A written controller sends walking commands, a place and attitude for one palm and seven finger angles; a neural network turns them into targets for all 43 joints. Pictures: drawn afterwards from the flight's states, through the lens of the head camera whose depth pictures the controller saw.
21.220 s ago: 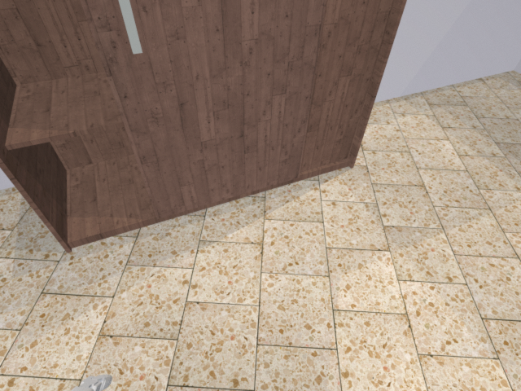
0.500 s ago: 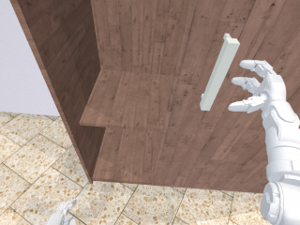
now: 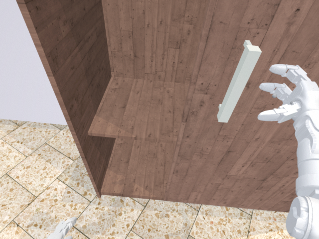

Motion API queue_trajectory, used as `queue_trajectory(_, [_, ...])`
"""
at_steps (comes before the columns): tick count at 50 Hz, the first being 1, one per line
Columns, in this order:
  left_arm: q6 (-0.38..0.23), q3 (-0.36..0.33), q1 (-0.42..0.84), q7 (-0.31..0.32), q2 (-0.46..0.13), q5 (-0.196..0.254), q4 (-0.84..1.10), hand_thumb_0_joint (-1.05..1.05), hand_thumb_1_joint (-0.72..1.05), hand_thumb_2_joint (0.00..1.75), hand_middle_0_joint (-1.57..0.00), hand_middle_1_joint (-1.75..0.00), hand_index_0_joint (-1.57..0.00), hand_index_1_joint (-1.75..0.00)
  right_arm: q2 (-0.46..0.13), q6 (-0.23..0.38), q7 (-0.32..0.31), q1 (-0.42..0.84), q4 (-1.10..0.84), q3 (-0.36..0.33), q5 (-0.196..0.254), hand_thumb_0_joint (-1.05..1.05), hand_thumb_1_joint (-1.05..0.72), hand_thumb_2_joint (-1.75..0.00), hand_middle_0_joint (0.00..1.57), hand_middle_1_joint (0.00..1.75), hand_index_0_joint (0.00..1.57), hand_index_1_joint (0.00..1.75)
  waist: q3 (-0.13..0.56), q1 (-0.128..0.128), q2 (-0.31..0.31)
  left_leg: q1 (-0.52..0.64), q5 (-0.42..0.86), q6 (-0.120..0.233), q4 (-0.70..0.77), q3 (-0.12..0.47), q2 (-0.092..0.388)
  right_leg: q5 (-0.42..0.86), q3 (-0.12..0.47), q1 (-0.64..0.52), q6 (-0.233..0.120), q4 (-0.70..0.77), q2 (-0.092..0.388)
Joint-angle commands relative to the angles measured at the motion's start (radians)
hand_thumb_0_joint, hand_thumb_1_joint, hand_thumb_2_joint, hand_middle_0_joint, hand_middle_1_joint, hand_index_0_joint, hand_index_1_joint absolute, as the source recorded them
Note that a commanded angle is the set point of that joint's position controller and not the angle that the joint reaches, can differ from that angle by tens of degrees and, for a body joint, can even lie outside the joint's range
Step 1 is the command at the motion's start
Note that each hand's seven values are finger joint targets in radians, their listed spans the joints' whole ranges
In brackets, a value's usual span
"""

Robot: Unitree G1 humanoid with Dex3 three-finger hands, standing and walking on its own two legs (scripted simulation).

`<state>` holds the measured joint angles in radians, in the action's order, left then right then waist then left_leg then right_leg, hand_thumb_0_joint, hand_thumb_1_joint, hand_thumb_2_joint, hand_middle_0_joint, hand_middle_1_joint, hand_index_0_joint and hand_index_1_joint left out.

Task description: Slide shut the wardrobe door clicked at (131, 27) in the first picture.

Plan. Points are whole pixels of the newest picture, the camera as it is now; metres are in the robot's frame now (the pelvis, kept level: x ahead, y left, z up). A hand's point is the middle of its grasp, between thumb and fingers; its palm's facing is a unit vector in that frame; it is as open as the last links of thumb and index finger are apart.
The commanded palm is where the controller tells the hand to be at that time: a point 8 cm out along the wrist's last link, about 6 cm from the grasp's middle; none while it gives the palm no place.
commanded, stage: move the hooked fingers beside the handle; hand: right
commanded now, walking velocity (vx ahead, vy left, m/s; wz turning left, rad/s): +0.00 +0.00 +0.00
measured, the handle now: (233, 84) +0.47 -0.13 +0.19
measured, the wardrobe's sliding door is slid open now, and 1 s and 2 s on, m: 0.39 0.39 0.39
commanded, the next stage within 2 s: feel for the door with the fingertips in 0.78 s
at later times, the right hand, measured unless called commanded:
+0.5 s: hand (269, 98) +0.42 -0.20 +0.20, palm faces -0.02 +1.00 -0.01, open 14.0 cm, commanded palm +0.39 -0.25 +0.19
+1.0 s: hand (261, 98) +0.42 -0.19 +0.19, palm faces -0.01 +1.00 -0.03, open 13.9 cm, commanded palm +0.39 -0.24 +0.19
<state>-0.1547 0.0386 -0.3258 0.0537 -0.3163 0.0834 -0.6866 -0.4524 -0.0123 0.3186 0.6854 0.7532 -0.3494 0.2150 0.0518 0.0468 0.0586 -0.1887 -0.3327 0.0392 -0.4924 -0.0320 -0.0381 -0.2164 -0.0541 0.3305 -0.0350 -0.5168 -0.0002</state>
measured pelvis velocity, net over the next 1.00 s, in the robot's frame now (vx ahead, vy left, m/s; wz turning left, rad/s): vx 0.00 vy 0.00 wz -0.01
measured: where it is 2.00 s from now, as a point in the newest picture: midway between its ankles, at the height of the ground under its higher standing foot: outside the picture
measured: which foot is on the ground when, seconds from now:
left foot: down 0.00-1.00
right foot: down 0.00-1.00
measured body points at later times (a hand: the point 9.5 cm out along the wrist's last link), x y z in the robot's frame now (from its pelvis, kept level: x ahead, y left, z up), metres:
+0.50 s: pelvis -0.01 -0.02 +0.00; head -0.01 +0.00 +0.45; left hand +0.12 +0.24 -0.10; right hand +0.41 -0.26 +0.20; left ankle -0.05 +0.09 -0.74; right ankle +0.03 -0.10 -0.74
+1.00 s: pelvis +0.00 +0.00 +0.00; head +0.00 +0.02 +0.45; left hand +0.10 +0.26 -0.11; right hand +0.41 -0.24 +0.20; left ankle -0.05 +0.09 -0.74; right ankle +0.03 -0.10 -0.74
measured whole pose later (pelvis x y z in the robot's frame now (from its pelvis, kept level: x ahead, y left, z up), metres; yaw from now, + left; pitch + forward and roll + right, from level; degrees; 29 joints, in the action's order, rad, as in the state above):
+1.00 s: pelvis +0.00 +0.00 +0.00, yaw -1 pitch +1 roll +0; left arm -0.15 0.04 -0.33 0.05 -0.31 0.08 -0.70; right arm -0.39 -0.04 0.25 0.70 0.74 -0.28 0.21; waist 0.04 0.05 0.07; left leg -0.18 -0.33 0.04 -0.49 -0.04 -0.03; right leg -0.21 -0.05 0.33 -0.04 -0.51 -0.01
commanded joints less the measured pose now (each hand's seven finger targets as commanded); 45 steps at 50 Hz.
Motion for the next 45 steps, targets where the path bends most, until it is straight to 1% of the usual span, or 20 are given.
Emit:
queue_trajectory(1, [-0.043,-0.048,0.074,0.004,-0.128,0.005,0.157,0.0,0.9,0.9,-0.2,-0.3,-0.2,-0.3,-0.228,0.005,0.014,0.372,-0.202,-0.014,0.014,0.0,0.5,-0.3,0.3,1.2,0.3,1.2,0.214,-0.017,-0.035,-0.099,0.43,-0.021,0.065,0.023,0.03,0.22,0.064,-0.253,-0.041,0.011,-0.006])
queue_trajectory(5, [-0.037,-0.052,0.084,0.005,-0.129,0.003,0.165,0.0,0.9,0.9,-0.2,-0.3,-0.2,-0.3,-0.217,0.009,0.004,0.401,-0.3,-0.01,0.032,0.0,0.5,-0.3,0.3,1.2,0.3,1.2,0.259,-0.008,-0.061,-0.11,0.414,-0.021,0.066,0.02,0.024,0.231,0.075,-0.293,-0.043,0.003,-0.001])
queue_trajectory(9, [-0.045,-0.043,0.1,0.014,-0.121,-0.002,0.155,0.0,0.9,0.9,-0.2,-0.3,-0.2,-0.3,-0.243,0.049,-0.031,0.502,-0.398,-0.02,0.035,0.0,0.5,-0.3,0.3,1.2,0.3,1.2,0.277,0.001,-0.023,-0.132,0.339,-0.014,0.076,0.019,0.02,0.212,0.092,-0.348,-0.038,0.009,0.008])
queue_trajectory(10, [-0.049,-0.042,0.101,0.015,-0.12,-0.005,0.153,0.0,0.9,0.9,-0.2,-0.3,-0.2,-0.3,-0.25,0.056,-0.041,0.53,-0.414,-0.028,0.028,0.0,0.5,-0.3,0.3,1.2,0.3,1.2,0.292,0.001,0.016,-0.135,0.332,-0.012,0.076,0.02,0.02,0.209,0.099,-0.365,-0.035,0.013,0.006])
queue_trajectory(15, [-0.049,-0.034,0.101,0.022,-0.116,-0.004,0.132,0.0,0.9,0.9,-0.2,-0.3,-0.2,-0.3,-0.207,0.029,-0.05,0.502,-0.311,0.012,0.008,0.0,0.5,-0.3,0.3,1.2,0.3,1.2,0.248,0.004,0.026,-0.152,0.293,-0.005,0.082,0.011,0.021,0.188,0.115,-0.364,-0.024,0.031,0.011])
queue_trajectory(18, [-0.047,-0.034,0.094,0.024,-0.119,0.001,0.122,0.0,0.9,0.9,-0.2,-0.3,-0.2,-0.3,-0.137,-0.006,-0.042,0.5,-0.191,0.067,0.011,0.0,0.5,-0.3,0.3,1.2,0.3,1.2,0.179,0.017,-0.027,-0.189,0.237,-0.006,0.089,0.003,0.022,0.117,0.128,-0.319,-0.021,0.049,0.014])
queue_trajectory(19, [-0.041,-0.034,0.086,0.024,-0.121,0.001,0.113,0.0,0.9,0.9,-0.2,-0.3,-0.2,-0.3,-0.14,-0.013,-0.044,0.475,-0.14,0.061,0.011,0.0,0.5,-0.3,0.3,1.2,0.3,1.2,0.166,0.014,-0.074,-0.181,0.23,-0.007,0.096,0.004,0.021,0.102,0.12,-0.291,-0.026,0.046,0.015])
queue_trajectory(21, [-0.045,-0.036,0.081,0.019,-0.122,-0.002,0.121,0.0,0.9,0.9,-0.2,-0.3,-0.2,-0.3,-0.124,-0.013,-0.049,0.506,-0.144,0.068,0.013,0.0,0.5,-0.3,0.3,1.2,0.3,1.2,0.2,0.012,-0.045,-0.188,0.231,-0.005,0.083,0.003,0.023,0.107,0.127,-0.304,-0.022,0.046,0.012])
queue_trajectory(24, [-0.046,-0.04,0.073,0.013,-0.123,-0.009,0.13,0.0,0.9,0.9,-0.2,-0.3,-0.2,-0.3,-0.186,0.022,-0.062,0.481,-0.192,0.011,0.01,0.0,0.5,-0.3,0.3,1.2,0.3,1.2,0.276,-0.01,-0.056,-0.145,0.274,-0.002,0.075,0.004,0.022,0.174,0.126,-0.331,-0.021,0.032,0.013])
queue_trajectory(25, [-0.046,-0.039,0.082,0.01,-0.121,-0.008,0.14,0.0,0.9,0.9,-0.2,-0.3,-0.2,-0.3,-0.184,0.038,-0.066,0.497,-0.25,0.021,0.008,0.0,0.5,-0.3,0.3,1.2,0.3,1.2,0.306,-0.011,-0.018,-0.135,0.299,-0.002,0.067,0.009,0.023,0.202,0.123,-0.354,-0.02,0.03,0.012])
queue_trajectory(27, [-0.053,-0.041,0.08,0.007,-0.116,-0.013,0.142,0.0,0.9,0.9,-0.2,-0.3,-0.2,-0.3,-0.19,0.064,-0.078,0.542,-0.299,0.011,0.005,0.0,0.5,-0.3,0.3,1.2,0.3,1.2,0.328,-0.01,-0.014,-0.139,0.299,-0.004,0.065,0.007,0.02,0.224,0.133,-0.386,-0.016,0.03,0.018])
queue_trajectory(29, [-0.05,-0.039,0.077,0.009,-0.117,-0.014,0.133,0.0,0.9,0.9,-0.2,-0.3,-0.2,-0.3,-0.22,0.079,-0.091,0.549,-0.312,-0.002,-0.001,0.0,0.5,-0.3,0.3,1.2,0.3,1.2,0.299,-0.008,-0.034,-0.137,0.283,-0.006,0.076,0.006,0.017,0.214,0.133,-0.373,-0.018,0.038,0.024])
queue_trajectory(30, [-0.053,-0.039,0.082,0.008,-0.115,-0.012,0.136,0.0,0.9,0.9,-0.2,-0.3,-0.2,-0.3,-0.201,0.081,-0.094,0.562,-0.325,0.009,-0.002,0.0,0.5,-0.3,0.3,1.2,0.3,1.2,0.289,-0.004,-0.002,-0.148,0.273,-0.005,0.075,0.006,0.016,0.203,0.136,-0.38,-0.016,0.043,0.023])
queue_trajectory(31, [-0.054,-0.039,0.078,0.009,-0.114,-0.012,0.129,0.0,0.9,0.9,-0.2,-0.3,-0.2,-0.3,-0.186,0.073,-0.096,0.556,-0.295,0.015,-0.003,0.0,0.5,-0.3,0.3,1.2,0.3,1.2,0.265,0.0,-0.014,-0.157,0.268,-0.006,0.079,0.005,0.015,0.194,0.135,-0.374,-0.017,0.046,0.024])
queue_trajectory(34, [-0.045,-0.039,0.064,0.015,-0.124,-0.013,0.113,0.0,0.9,0.9,-0.2,-0.3,-0.2,-0.3,-0.233,0.048,-0.101,0.527,-0.211,-0.018,-0.013,0.0,0.5,-0.3,0.3,1.2,0.3,1.2,0.211,-0.004,-0.044,-0.148,0.241,-0.007,0.097,0.009,0.017,0.144,0.12,-0.312,-0.022,0.057,0.021])
queue_trajectory(35, [-0.045,-0.038,0.063,0.017,-0.123,-0.01,0.113,0.0,0.9,0.9,-0.2,-0.3,-0.2,-0.3,-0.23,0.039,-0.098,0.531,-0.19,-0.008,-0.018,0.0,0.5,-0.3,0.3,1.2,0.3,1.2,0.198,0.001,-0.021,-0.152,0.23,-0.007,0.094,0.01,0.018,0.123,0.119,-0.302,-0.02,0.062,0.018])
queue_trajectory(37, [-0.046,-0.041,0.051,0.017,-0.125,-0.01,0.117,0.0,0.9,0.9,-0.2,-0.3,-0.2,-0.3,-0.225,0.028,-0.09,0.501,-0.167,-0.007,-0.022,0.0,0.5,-0.3,0.3,1.2,0.3,1.2,0.228,-0.005,-0.029,-0.139,0.256,-0.005,0.09,0.011,0.018,0.149,0.115,-0.313,-0.021,0.056,0.017])
queue_trajectory(39, [-0.047,-0.045,0.049,0.011,-0.119,-0.009,0.122,0.0,0.9,0.9,-0.2,-0.3,-0.2,-0.3,-0.18,0.03,-0.076,0.5,-0.186,0.029,-0.019,0.0,0.5,-0.3,0.3,1.2,0.3,1.2,0.25,0.0,-0.014,-0.137,0.284,-0.006,0.089,0.01,0.019,0.181,0.111,-0.33,-0.022,0.042,0.016])
queue_trajectory(41, [-0.049,-0.047,0.046,0.01,-0.124,-0.009,0.123,0.0,0.9,0.9,-0.2,-0.3,-0.2,-0.3,-0.188,0.03,-0.069,0.488,-0.188,0.015,-0.006,0.0,0.5,-0.3,0.3,1.2,0.3,1.2,0.262,0.002,-0.041,-0.13,0.306,-0.009,0.088,0.012,0.016,0.19,0.108,-0.331,-0.026,0.038,0.012])
queue_trajectory(45, [-0.048,-0.048,0.052,0.007,-0.124,-0.006,0.126,0.0,0.9,0.9,-0.2,-0.3,-0.2,-0.3,-0.173,0.039,-0.056,0.492,-0.213,0.024,0.01,0.0,0.5,-0.3,0.3,1.2,0.3,1.2,0.254,0.003,-0.066,-0.11,0.342,-0.012,0.086,0.017,0.017,0.196,0.093,-0.304,-0.034,0.029,0.005])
